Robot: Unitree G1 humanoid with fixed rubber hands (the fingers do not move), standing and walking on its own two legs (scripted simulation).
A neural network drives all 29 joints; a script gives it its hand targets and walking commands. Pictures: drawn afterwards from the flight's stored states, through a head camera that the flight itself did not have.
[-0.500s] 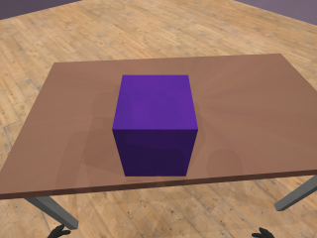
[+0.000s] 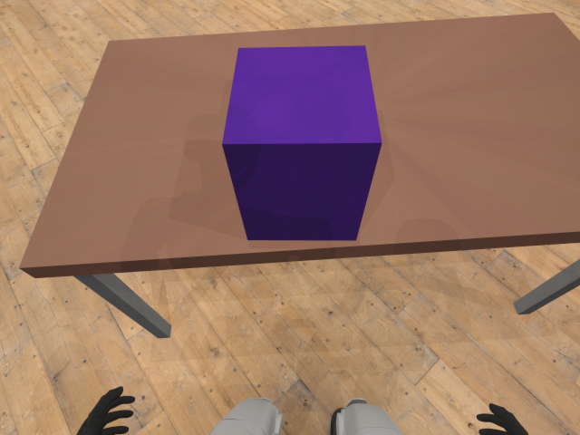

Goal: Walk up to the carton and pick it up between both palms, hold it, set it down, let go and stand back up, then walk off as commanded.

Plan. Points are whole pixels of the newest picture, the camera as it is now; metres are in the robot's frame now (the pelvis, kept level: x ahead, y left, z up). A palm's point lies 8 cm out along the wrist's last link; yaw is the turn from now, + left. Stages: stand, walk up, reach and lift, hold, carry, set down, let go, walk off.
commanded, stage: walk off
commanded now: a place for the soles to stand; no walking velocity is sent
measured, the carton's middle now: (301, 151) +0.54 +0.02 +0.01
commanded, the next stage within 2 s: none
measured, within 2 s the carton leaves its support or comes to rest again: neither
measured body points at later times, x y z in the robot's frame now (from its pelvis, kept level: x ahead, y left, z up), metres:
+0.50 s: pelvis -0.15 +0.03 -0.03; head -0.10 +0.01 +0.41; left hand -0.04 +0.33 -0.14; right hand -0.05 -0.28 -0.15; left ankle -0.03 +0.14 -0.72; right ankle -0.14 -0.09 -0.72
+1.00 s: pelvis -0.29 +0.09 -0.01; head -0.22 +0.11 +0.43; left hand -0.18 +0.39 -0.15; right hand -0.18 -0.23 -0.11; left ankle -0.28 +0.18 -0.72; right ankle -0.20 -0.08 -0.67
